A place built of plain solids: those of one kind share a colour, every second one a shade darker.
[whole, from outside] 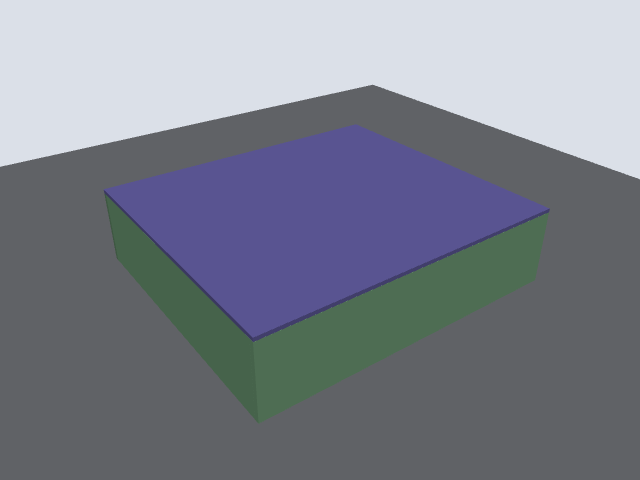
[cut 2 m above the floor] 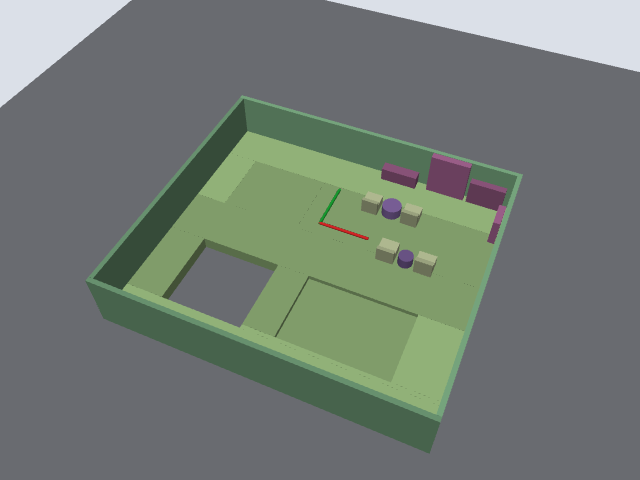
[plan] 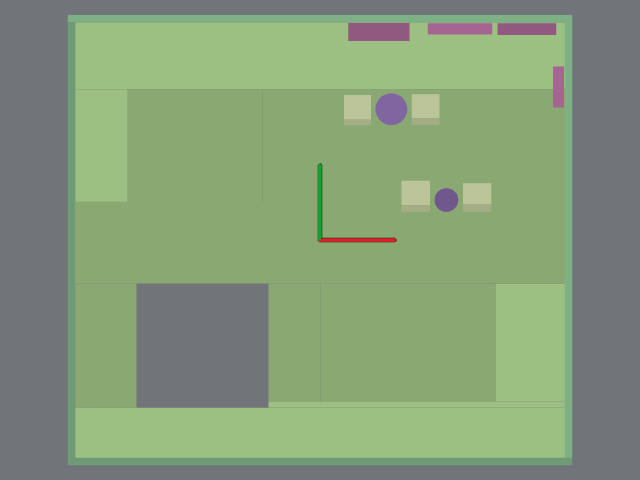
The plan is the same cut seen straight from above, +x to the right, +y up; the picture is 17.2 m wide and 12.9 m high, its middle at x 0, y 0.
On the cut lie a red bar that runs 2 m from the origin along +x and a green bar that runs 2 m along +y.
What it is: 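A home; one open living floor with 3 sunken areas, their rims bare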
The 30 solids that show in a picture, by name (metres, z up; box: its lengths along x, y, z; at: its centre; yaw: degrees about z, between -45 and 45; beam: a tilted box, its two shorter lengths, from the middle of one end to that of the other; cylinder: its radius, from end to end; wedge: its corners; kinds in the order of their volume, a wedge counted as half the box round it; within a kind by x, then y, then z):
{
 "floor_1": {"box": [1.42, 3.02, 0.61], "at": [-5.87, 2.54, 0.26]},
 "floor_2": {"box": [1.65, 3.33, 0.61], "at": [-5.76, -2.84, 0.26]},
 "floor_3": {"box": [3.61, 3.02, 0.61], "at": [-3.36, 2.54, 0.26]},
 "floor_4": {"box": [1.4, 3.17, 0.61], "at": [-0.69, -2.75, 0.26]},
 "floor_5": {"box": [13.16, 1.35, 0.61], "at": [0.0, -5.18, 0.26]},
 "floor_6": {"box": [13.16, 2.2, 0.61], "at": [0.0, -0.07, 0.26]},
 "floor_7": {"box": [13.16, 1.8, 0.61], "at": [0.0, 4.95, 0.26]},
 "floor_8": {"box": [4.7, 3.17, 0.41], "at": [2.37, -2.75, 0.16]},
 "floor_9": {"box": [8.13, 3.02, 0.61], "at": [2.51, 2.54, 0.26]},
 "floor_10": {"box": [7.97, 0.17, 0.61], "at": [2.6, -4.42, 0.26]},
 "floor_11": {"box": [1.87, 3.17, 0.61], "at": [5.65, -2.75, 0.26]},
 "wall_1": {"box": [0.2, 11.7, 3.27], "at": [-6.68, 0.0, 1.58]},
 "wall_2": {"box": [13.56, 0.2, 3.27], "at": [0.0, -5.95, 1.58]},
 "wall_3": {"box": [13.56, 0.2, 3.27], "at": [0.0, 5.95, 1.58]},
 "wall_4": {"box": [0.2, 11.7, 3.27], "at": [6.68, 0.0, 1.58]},
 "roof_1": {"box": [13.56, 12.1, 0.16], "at": [0.0, 0.0, 3.3]},
 "case_1": {"box": [1.65, 0.48, 0.63], "at": [1.58, 5.59, 0.87]},
 "case_2": {"box": [1.74, 0.31, 2.15], "at": [3.76, 5.67, 1.63]},
 "case_3": {"box": [1.58, 0.32, 1.19], "at": [5.56, 5.67, 1.15]},
 "case_4": {"box": [0.3, 1.1, 1.26], "at": [6.41, 4.11, 1.19]},
 "chair_1": {"box": [0.73, 0.16, 0.71], "at": [1.01, 3.17, 0.91]},
 "chair_2": {"box": [0.73, 0.65, 0.47], "at": [1.01, 3.57, 0.8]},
 "chair_3": {"box": [0.77, 0.18, 0.7], "at": [2.57, 0.84, 0.91]},
 "chair_4": {"box": [0.77, 0.66, 0.49], "at": [2.57, 1.26, 0.8]},
 "chair_5": {"box": [0.75, 0.19, 0.72], "at": [2.84, 3.18, 0.92]},
 "chair_6": {"box": [0.75, 0.65, 0.48], "at": [2.84, 3.6, 0.8]},
 "chair_7": {"box": [0.77, 0.2, 0.76], "at": [4.22, 0.86, 0.94]},
 "chair_8": {"box": [0.77, 0.57, 0.5], "at": [4.22, 1.24, 0.81]},
 "table_1": {"cylinder": 0.43, "from": [1.92, 3.51, 0.56], "to": [1.92, 3.51, 1.03]},
 "table_2": {"cylinder": 0.32, "from": [3.4, 1.07, 0.56], "to": [3.4, 1.07, 1.02]}
}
